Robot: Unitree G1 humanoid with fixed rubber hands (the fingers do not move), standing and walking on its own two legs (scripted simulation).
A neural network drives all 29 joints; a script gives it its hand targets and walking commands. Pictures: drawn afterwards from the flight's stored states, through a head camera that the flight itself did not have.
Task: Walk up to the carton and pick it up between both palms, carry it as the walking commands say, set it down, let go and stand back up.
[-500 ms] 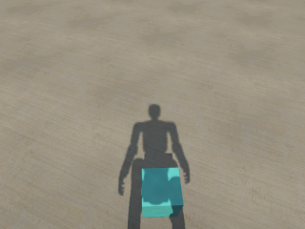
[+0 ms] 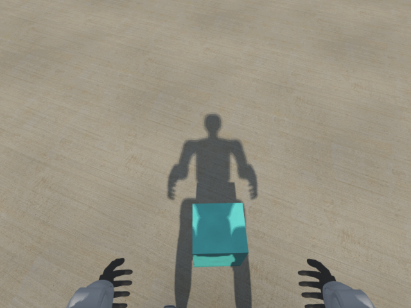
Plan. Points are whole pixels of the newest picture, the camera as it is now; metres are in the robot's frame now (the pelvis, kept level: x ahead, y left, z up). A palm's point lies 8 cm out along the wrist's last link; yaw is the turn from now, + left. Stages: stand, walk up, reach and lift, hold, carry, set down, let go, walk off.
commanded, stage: reach and lift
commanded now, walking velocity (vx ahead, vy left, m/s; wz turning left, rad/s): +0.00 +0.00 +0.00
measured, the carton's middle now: (217, 236) +0.44 -0.03 -0.64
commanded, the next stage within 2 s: none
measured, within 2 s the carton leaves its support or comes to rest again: neither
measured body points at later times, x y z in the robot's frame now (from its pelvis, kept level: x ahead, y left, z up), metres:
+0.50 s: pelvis -0.06 -0.02 -0.06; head +0.07 -0.01 +0.37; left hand +0.19 +0.21 -0.17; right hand +0.21 -0.22 -0.17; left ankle +0.03 +0.12 -0.73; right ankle -0.03 -0.15 -0.73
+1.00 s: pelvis -0.08 -0.01 -0.10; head +0.16 +0.00 +0.28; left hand +0.34 +0.20 -0.21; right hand +0.36 -0.21 -0.20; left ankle +0.03 +0.12 -0.73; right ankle -0.03 -0.15 -0.73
